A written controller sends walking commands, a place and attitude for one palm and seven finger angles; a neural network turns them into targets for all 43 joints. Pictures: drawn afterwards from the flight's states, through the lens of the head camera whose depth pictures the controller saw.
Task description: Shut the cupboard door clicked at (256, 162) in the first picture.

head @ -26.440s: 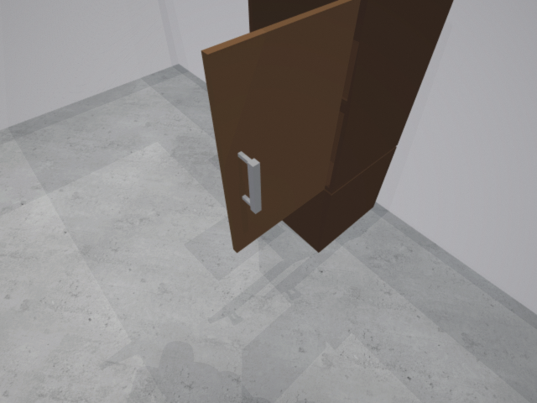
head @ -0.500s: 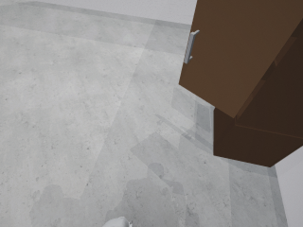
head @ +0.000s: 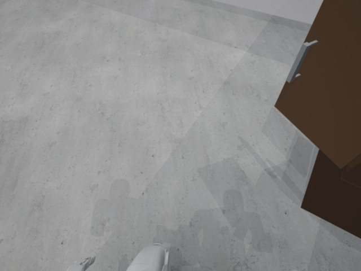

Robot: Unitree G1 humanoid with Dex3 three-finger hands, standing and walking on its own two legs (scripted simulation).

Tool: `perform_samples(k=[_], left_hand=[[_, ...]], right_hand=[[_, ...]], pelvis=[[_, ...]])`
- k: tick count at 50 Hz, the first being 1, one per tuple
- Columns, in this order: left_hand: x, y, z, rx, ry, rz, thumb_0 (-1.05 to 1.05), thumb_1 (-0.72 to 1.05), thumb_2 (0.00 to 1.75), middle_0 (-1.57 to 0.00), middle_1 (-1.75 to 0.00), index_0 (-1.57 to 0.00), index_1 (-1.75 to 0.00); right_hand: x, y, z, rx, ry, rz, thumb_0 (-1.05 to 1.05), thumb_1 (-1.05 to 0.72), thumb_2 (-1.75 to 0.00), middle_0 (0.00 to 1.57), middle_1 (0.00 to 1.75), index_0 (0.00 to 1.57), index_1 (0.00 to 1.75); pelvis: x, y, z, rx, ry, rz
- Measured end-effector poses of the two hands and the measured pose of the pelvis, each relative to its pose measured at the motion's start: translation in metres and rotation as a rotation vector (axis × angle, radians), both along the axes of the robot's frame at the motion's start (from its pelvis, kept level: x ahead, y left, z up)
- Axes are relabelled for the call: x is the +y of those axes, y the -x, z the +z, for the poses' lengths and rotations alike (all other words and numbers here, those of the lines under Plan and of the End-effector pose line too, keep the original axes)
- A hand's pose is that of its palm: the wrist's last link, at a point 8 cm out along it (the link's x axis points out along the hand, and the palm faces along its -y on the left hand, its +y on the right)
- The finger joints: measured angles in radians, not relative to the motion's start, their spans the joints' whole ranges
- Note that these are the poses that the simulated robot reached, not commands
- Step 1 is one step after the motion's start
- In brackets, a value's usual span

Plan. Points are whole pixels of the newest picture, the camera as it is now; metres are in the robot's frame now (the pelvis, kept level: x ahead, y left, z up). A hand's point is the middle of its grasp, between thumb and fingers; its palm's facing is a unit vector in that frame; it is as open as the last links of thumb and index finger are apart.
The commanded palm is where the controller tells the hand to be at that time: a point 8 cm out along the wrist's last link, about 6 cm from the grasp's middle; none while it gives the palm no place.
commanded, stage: walk to a spot facing it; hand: left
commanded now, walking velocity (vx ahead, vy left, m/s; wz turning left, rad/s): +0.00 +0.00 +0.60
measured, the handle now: (301, 62) +0.78 -0.42 -0.05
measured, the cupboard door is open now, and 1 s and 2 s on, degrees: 60 60 60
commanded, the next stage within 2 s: turn to face it in 1.00 s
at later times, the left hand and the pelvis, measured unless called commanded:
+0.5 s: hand out of the picture +0.08 +0.23 -0.15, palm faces +0.32 -0.91 -0.28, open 7.4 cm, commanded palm none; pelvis +0.07 -0.01 -0.01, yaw +20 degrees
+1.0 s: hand out of the picture +0.04 +0.23 -0.19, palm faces +0.65 -0.72 -0.22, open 7.4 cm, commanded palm none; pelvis +0.18 +0.08 -0.02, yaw +39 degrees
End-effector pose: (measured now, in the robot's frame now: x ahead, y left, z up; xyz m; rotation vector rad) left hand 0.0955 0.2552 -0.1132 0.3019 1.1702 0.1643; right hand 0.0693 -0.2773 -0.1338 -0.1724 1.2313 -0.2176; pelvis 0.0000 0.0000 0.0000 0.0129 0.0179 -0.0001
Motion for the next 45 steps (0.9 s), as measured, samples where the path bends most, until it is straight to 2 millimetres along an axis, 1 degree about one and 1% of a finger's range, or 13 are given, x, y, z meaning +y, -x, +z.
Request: perform_samples(k=[4,9,11,13,17,22,25,28,31,35,38,42,45], left_hand=[[-0.001,0.04,-0.007,0.067,0.022,0.093,0.0,0.91,0.89,-0.2,-0.3,-0.2,-0.3],[0.01,0.089,-0.027,0.132,0.055,0.224,0.0,0.9,0.89,-0.2,-0.3,-0.2,-0.3],[0.017,0.105,-0.037,0.161,0.062,0.268,0.0,0.9,0.89,-0.2,-0.3,-0.2,-0.3],[0.021,0.113,-0.038,0.186,0.06,0.3,0.01,0.91,0.89,-0.2,-0.3,-0.2,-0.3],[0.024,0.101,-0.028,0.14,0.07,0.34,0.01,0.91,0.89,-0.2,-0.3,-0.2,-0.3],[0.02,0.06,-0.011,0.009,0.063,0.348,0.01,0.91,0.89,-0.2,-0.29,-0.2,-0.3],[0.014,0.038,-0.009,-0.074,0.033,0.353,0.01,0.91,0.89,-0.2,-0.3,-0.2,-0.3],[0.004,0.034,-0.007,-0.112,0.019,0.408,0.0,0.91,0.89,-0.2,-0.3,-0.2,-0.3],[-0.01,0.041,-0.004,-0.071,0.042,0.47,0.0,0.91,0.89,-0.2,-0.3,-0.2,-0.3],[-0.027,0.053,-0.005,-0.002,0.095,0.552,0.0,0.91,0.89,-0.2,-0.3,-0.2,-0.3],[-0.036,0.065,-0.011,0.043,0.136,0.63,0.0,0.91,0.89,-0.2,-0.3,-0.2,-0.3],[-0.04,0.088,-0.024,0.114,0.186,0.741,0.0,0.91,0.89,-0.2,-0.3,-0.2,-0.3],[-0.034,0.105,-0.04,0.179,0.218,0.803,0.0,0.9,0.89,-0.2,-0.3,-0.2,-0.3]], right_hand=[[0.011,-0.029,0.002,0.013,-0.018,0.095,0.0,-0.91,-0.9,0.2,0.3,0.2,0.3],[0.039,-0.078,0.0,-0.015,-0.008,0.234,0.0,-0.91,-0.9,0.2,0.3,0.2,0.3],[0.05,-0.096,-0.001,-0.053,0.003,0.282,0.0,-0.91,-0.9,0.2,0.3,0.2,0.3],[0.058,-0.106,0.003,-0.078,0.008,0.314,0.0,-0.91,-0.9,0.2,0.3,0.2,0.3],[0.065,-0.113,0.01,-0.074,0.006,0.358,0.0,-0.91,-0.9,0.2,0.3,0.2,0.3],[0.057,-0.119,0.004,-0.023,-0.015,0.384,0.0,-0.9,-0.9,0.2,0.3,0.2,0.3],[0.045,-0.131,-0.009,0.008,-0.026,0.395,0.0,-0.9,-0.9,0.2,0.3,0.2,0.3],[0.041,-0.152,-0.015,0.042,-0.018,0.432,0.0,-0.9,-0.9,0.2,0.3,0.2,0.3],[0.05,-0.181,-0.004,0.035,-0.025,0.465,0.01,-0.91,-0.9,0.2,0.3,0.2,0.3],[0.076,-0.224,0.011,0.007,-0.042,0.529,0.01,-0.91,-0.9,0.2,0.3,0.2,0.3],[0.108,-0.258,0.015,-0.003,-0.047,0.611,0.0,-0.91,-0.9,0.19,0.3,0.19,0.3],[0.166,-0.306,0.015,-0.038,-0.054,0.74,0.0,-0.91,-0.9,0.19,0.3,0.19,0.3],[0.214,-0.341,0.01,-0.122,-0.058,0.82,0.0,-0.91,-0.9,0.2,0.3,0.2,0.3]], pelvis=[[-0.003,-0.006,0.001,-0.007,-0.023,0.067],[0.006,-0.014,-0.01,-0.004,-0.015,0.148],[0.011,-0.015,-0.016,-0.007,-0.012,0.17],[0.011,-0.016,-0.015,-0.014,-0.007,0.187],[0.009,-0.025,-0.007,-0.019,0.01,0.239],[0.0,-0.046,-0.002,-0.022,0.017,0.3],[-0.011,-0.066,-0.011,-0.019,0.005,0.347],[-0.014,-0.08,-0.013,-0.028,0.006,0.401],[-0.01,-0.097,-0.003,-0.021,0.0,0.445],[-0.001,-0.118,0.008,-0.011,-0.008,0.515],[0.01,-0.132,0.009,-0.008,-0.005,0.569],[0.033,-0.148,0.003,-0.015,0.002,0.629],[0.059,-0.16,-0.013,-0.023,0.011,0.653]])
